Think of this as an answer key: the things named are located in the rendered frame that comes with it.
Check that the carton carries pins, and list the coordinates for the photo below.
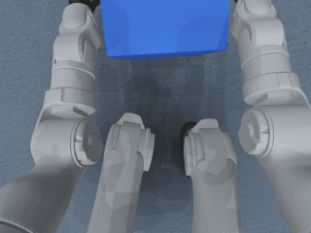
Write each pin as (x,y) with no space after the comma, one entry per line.
(145,29)

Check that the robot left shin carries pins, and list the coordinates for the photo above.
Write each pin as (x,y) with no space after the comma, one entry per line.
(114,133)

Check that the robot left hand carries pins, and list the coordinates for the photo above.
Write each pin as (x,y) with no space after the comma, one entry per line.
(92,4)

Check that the robot right shin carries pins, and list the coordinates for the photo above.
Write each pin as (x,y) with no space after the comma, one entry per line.
(229,143)

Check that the robot left upper arm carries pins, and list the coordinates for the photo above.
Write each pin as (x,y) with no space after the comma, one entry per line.
(62,149)

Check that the robot right upper arm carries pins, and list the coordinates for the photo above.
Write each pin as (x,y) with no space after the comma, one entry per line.
(279,136)

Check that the robot shin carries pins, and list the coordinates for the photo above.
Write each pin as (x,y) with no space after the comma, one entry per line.
(114,133)
(229,143)

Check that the right robot forearm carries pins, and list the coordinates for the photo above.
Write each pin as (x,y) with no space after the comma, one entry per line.
(264,56)

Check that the left robot forearm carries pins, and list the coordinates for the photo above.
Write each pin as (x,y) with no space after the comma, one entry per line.
(71,94)

